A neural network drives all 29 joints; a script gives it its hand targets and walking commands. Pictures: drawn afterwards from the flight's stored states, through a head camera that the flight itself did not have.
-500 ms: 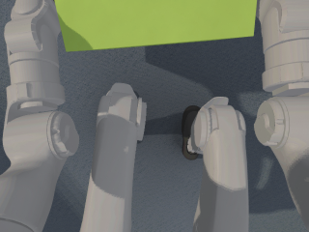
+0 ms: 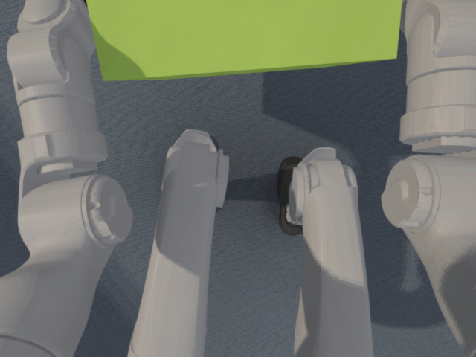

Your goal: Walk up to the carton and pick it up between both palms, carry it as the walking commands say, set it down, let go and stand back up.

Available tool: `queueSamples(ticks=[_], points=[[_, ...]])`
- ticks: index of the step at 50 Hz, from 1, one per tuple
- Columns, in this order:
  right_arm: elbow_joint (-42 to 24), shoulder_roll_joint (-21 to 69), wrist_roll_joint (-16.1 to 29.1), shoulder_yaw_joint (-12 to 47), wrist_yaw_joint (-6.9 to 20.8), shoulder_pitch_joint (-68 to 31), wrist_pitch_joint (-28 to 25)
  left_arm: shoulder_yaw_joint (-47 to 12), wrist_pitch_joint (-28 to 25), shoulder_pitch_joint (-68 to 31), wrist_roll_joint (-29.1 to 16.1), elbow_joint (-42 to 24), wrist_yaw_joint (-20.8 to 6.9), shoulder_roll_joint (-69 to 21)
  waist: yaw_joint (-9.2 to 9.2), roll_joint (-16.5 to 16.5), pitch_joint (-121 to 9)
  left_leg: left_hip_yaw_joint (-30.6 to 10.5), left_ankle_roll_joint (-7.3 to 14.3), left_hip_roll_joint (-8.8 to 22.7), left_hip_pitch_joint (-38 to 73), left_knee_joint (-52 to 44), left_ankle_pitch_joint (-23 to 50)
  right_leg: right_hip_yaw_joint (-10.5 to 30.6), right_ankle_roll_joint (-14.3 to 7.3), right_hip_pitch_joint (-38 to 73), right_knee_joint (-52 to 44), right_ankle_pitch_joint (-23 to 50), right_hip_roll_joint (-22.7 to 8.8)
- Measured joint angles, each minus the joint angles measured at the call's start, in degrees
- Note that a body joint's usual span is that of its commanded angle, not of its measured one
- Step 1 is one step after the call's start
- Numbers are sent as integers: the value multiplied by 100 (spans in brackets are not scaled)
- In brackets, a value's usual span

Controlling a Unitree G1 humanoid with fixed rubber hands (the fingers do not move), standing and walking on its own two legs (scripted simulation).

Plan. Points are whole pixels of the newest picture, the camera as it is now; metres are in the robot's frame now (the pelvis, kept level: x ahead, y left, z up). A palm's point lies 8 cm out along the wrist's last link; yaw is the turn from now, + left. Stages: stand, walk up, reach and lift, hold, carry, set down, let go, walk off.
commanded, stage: reach and lift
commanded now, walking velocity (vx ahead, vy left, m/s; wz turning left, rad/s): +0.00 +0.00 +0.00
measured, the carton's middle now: out of the picture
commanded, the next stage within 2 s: none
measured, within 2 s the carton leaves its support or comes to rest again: neither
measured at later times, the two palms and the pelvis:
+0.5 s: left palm out of the picture +0.48 +0.26 -0.06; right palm out of the picture +0.55 -0.11 -0.05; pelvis +0.01 +0.00 +0.05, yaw +0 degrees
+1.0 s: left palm out of the picture +0.46 +0.26 +0.02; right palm out of the picture +0.53 -0.12 +0.02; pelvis +0.01 +0.00 +0.11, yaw +1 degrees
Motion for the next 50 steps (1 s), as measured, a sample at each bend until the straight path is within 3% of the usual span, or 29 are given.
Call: queueSamples(ticks=[28, 42, 50], points=[[-576, 347, -81, -40, 6, 896, 79, -25, 133, 788, 103, -507, -100, -226, 39, 114, -4, -117, -5, -63, 1430, -1014, 39, 41, -37, 1450, -1079, 82, 21], [-349, 371, -147, -151, 103, 1043, -3, -37, 60, 929, 256, -337, -90, -354, 24, 132, -18, -148, 5, -67, 2291, -1708, 194, 105, -60, 2297, -1777, 261, 29], [-587, 499, -192, -90, 114, 1448, 3, -77, 46, 1339, 240, -543, -107, -458, 47, 168, -13, -179, -22, -60, 2759, -2111, 225, 115, -119, 2743, -2159, 303, 20]])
